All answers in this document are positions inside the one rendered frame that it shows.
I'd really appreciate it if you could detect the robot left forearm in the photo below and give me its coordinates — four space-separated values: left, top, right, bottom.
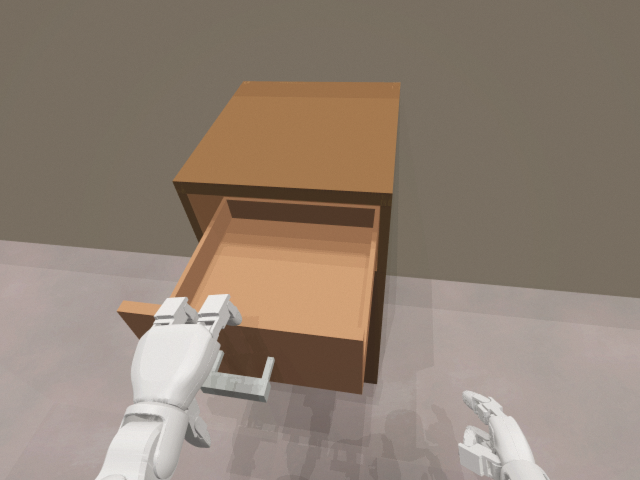
95 401 189 480

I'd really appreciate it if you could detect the robot right forearm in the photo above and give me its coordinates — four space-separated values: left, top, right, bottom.
500 460 550 480

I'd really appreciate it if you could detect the cabinet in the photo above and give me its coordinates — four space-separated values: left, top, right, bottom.
172 81 401 384

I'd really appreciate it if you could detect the left robot hand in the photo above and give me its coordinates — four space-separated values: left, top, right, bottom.
131 294 242 448

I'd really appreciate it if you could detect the drawer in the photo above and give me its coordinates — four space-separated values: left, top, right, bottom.
117 197 380 395

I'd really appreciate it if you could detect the handle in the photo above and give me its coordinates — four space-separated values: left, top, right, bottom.
200 350 275 403

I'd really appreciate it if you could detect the right robot hand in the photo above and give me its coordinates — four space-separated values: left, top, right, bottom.
458 391 535 480

